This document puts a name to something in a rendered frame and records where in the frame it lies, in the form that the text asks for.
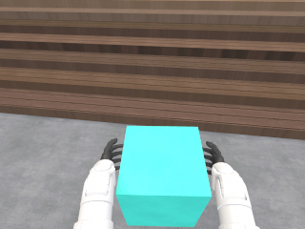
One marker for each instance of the robot left forearm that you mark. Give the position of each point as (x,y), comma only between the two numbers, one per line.
(97,197)

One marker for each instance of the carton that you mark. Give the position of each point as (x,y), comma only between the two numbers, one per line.
(163,179)

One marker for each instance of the robot right hand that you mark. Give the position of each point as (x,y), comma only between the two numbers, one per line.
(215,157)

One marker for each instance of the robot right forearm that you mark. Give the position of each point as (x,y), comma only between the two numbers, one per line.
(232,198)

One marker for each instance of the robot left hand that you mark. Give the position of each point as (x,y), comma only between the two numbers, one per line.
(109,154)

